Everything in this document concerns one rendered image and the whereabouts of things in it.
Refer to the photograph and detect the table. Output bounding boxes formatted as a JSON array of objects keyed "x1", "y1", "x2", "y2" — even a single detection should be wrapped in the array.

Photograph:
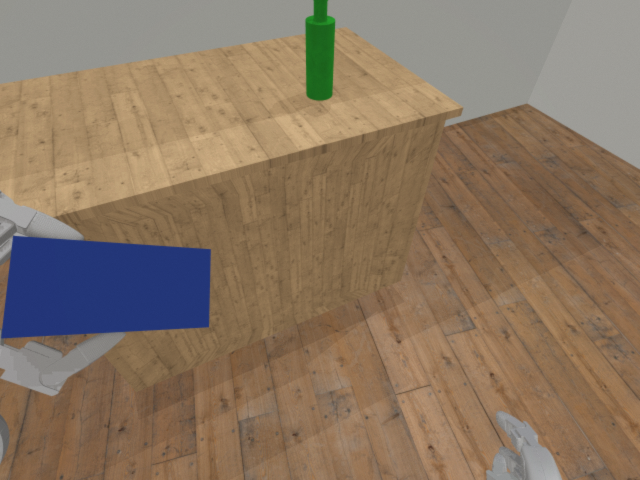
[{"x1": 0, "y1": 27, "x2": 463, "y2": 392}]

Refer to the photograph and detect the robot right hand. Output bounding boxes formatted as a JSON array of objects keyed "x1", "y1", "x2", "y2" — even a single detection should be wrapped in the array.
[{"x1": 486, "y1": 411, "x2": 562, "y2": 480}]

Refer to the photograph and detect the sponge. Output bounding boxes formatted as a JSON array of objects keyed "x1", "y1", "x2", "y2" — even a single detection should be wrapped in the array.
[{"x1": 1, "y1": 236, "x2": 211, "y2": 338}]

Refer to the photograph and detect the robot left hand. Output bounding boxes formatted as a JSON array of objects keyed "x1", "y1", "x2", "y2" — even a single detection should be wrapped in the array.
[{"x1": 0, "y1": 190, "x2": 126, "y2": 396}]

